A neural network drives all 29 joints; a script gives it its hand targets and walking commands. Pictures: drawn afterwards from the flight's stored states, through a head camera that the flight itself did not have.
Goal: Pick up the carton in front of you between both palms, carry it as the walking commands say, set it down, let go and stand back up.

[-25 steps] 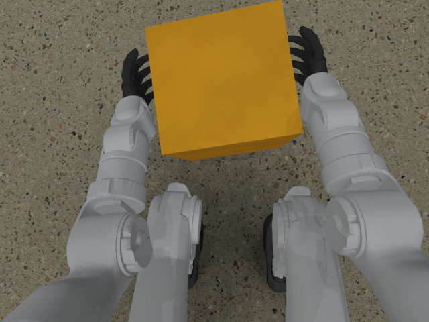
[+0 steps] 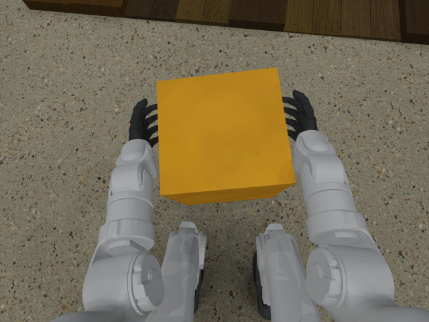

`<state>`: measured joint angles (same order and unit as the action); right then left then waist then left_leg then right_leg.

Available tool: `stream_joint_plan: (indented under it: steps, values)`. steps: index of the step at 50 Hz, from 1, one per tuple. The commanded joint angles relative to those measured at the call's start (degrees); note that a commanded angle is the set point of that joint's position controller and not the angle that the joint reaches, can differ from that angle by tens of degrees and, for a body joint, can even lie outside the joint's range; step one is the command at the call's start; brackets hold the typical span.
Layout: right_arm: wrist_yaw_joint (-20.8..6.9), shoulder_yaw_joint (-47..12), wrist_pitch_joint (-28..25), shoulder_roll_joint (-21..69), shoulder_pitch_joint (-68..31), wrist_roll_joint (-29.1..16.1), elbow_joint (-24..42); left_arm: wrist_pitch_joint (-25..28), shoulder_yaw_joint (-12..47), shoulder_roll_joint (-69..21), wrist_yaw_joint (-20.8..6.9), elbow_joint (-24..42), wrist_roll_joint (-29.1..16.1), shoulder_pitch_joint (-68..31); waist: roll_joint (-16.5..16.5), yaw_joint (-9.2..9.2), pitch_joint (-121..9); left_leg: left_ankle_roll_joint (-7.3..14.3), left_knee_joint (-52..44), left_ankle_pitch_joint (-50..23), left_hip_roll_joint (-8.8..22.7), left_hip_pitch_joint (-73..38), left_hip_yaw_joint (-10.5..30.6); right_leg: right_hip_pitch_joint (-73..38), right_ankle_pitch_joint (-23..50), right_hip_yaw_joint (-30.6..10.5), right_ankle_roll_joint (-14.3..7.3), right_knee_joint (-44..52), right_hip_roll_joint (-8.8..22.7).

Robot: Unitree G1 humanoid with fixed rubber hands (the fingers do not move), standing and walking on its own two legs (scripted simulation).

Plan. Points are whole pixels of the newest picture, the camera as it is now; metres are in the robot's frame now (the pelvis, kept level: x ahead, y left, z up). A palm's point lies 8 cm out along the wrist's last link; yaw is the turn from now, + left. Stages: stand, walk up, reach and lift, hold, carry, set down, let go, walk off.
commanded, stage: reach and lift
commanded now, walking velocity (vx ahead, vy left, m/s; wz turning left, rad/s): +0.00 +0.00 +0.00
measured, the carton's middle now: (223, 149) +0.45 +0.02 -0.12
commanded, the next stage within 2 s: hold in 2.00 s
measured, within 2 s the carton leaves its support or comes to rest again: neither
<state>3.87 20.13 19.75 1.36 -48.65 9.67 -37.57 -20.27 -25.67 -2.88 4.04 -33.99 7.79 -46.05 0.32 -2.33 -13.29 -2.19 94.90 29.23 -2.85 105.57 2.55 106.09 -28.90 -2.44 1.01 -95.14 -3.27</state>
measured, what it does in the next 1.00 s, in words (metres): rises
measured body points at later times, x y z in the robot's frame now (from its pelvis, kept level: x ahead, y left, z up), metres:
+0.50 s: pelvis +0.05 +0.00 +0.14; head +0.15 +0.00 +0.58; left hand +0.42 +0.17 +0.11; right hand +0.42 -0.14 +0.11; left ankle +0.10 +0.13 -0.50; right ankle +0.10 -0.12 -0.50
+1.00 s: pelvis +0.08 +0.00 +0.24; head +0.06 +0.00 +0.69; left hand +0.39 +0.16 +0.25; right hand +0.39 -0.15 +0.25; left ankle +0.10 +0.13 -0.50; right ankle +0.10 -0.12 -0.50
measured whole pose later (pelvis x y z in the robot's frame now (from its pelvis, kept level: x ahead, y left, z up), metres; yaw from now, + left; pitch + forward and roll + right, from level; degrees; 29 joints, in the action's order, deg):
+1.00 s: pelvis +0.08 +0.00 +0.24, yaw +0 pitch +0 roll +0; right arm 1.2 14.6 31.2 8.6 -14.8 13.5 -22.1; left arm -31.5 -16.0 -8.8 1.1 -22.5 13.6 -15.5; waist -0.3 0.2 -4.3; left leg -0.3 29.8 14.6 -1.3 15.2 3.7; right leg 15.2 -14.3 -3.4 0.2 -29.6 -1.4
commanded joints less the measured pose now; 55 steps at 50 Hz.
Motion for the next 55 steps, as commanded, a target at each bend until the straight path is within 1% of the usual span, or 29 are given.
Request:
stream_joint_plan:
  steps: [1,6,13,18,24,28,35,39,42,45,47,51,55]
  values:
    - [-14.3,-33.1,-0.4,64.0,-33.5,-9.3,0.3,-0.3,36.4,-61.2,-15.4,-0.8,-8.9,-34.7,2.1,-1.8,-52.0,0.2,-13.4,-12.4,-7.0,-32.9,-5.5,-35.6,10.4,4.1,0.1,13.3,-7.1]
    - [-13.8,-32.5,-0.8,64.6,-28.3,-8.1,-0.3,0.1,35.9,-61.9,-15.5,-1.9,-7.9,-30.0,2.4,-1.03,-45.9,0.5,-18.5,-11.4,-6.9,-37.0,-4.3,-40.3,9.7,3.1,0.0,18.9,-6.9]
    - [-13.4,-30.6,-1.7,64.5,-21.0,-5.7,-1.0,0.9,35.3,-62.4,-15.6,-3.0,-6.3,-23.7,0.7,0.4,-38.8,0.9,-26.4,-11.6,-6.6,-44.7,-2.6,-48.1,10.5,1.3,-0.7,26.8,-6.2]
    - [-13.6,-31.1,-2.0,65.1,-16.0,-5.3,0.1,1.4,35.7,-62.7,-15.6,-2.9,-5.3,-18.6,0.0,0.45,-35.2,1.3,-32.2,-13.9,-6.1,-51.4,-1.4,-54.9,12.9,0.0,-0.9,32.5,-5.7]
    - [-13.8,-33.6,-1.9,65.5,-10.4,-5.5,2.5,1.5,37.3,-62.9,-15.6,-1.6,-4.7,-12.3,0.3,0.34,-31.1,1.8,-39.5,-17.6,-5.3,-60.6,0.1,-64.3,16.6,-1.4,-0.9,39.9,-4.8]
    - [-14.0,-35.0,-1.4,65.4,-6.6,-5.5,4.1,1.1,38.4,-62.9,-15.9,-0.5,-4.4,-8.5,0.4,0.61,-27.2,2.1,-44.7,-20.2,-4.7,-67.1,1.1,-70.6,19.5,-2.3,-1.0,45.1,-4.2]
    - [-14.7,-36.5,0.9,65.1,-0.2,-5.6,6.9,-1.3,40.8,-62.9,-16.4,2.0,-4.7,-2.1,0.1,1.36,-20.3,2.2,-53.8,-26.4,-3.8,-79.0,2.3,-81.4,25.7,-3.2,-1.2,53.9,-3.1]
    - [-15.4,-37.6,3.6,64.8,3.0,-6.3,9.4,-3.9,42.0,-62.6,-16.7,4.5,-5.0,1.1,-0.5,1.7,-16.3,2.1,-59.0,-29.6,-3.2,-85.5,2.5,-87.7,28.8,-3.3,-1.1,59.0,-2.5]
    - [-15.8,-38.4,6.0,64.3,4.7,-6.9,11.8,-6.1,42.8,-62.5,-16.9,6.7,-5.1,2.9,-0.6,1.97,-12.7,2.0,-62.5,-30.5,-2.8,-89.8,2.6,-92.0,29.9,-3.2,-1.0,62.7,-2.1]
    - [-16.2,-39.3,8.6,64.2,5.8,-7.5,14.6,-8.6,43.9,-62.1,-17.1,9.6,-5.5,4.0,-0.3,2.29,-8.9,1.9,-66.3,-30.2,-2.4,-93.8,2.7,-96.0,29.9,-3.0,-0.9,66.8,-1.8]
    - [-16.4,-38.8,10.4,63.7,6.5,-7.4,15.4,-10.4,43.6,-61.6,-17.2,10.7,-5.4,4.5,-0.2,2.47,-5.5,2.0,-68.6,-29.1,-2.2,-95.2,2.6,-97.6,29.1,-2.9,-1.0,69.1,-1.8]
    - [-17.0,-35.3,13.3,62.3,6.5,-5.6,14.5,-13.0,40.2,-60.5,-17.6,9.5,-3.7,4.5,-0.6,2.56,1.6,2.4,-71.8,-23.0,-2.0,-95.9,2.3,-97.9,23.1,-2.5,-1.4,72.1,-1.4]
    - [-18.1,-31.4,13.9,61.5,2.4,-4.0,12.1,-13.5,36.3,-60.0,-18.3,7.2,-1.8,0.7,-0.8,2.21,5.1,2.9,-73.0,-16.6,-1.6,-95.3,1.9,-96.9,16.7,-1.8,-1.7,72.8,-1.1]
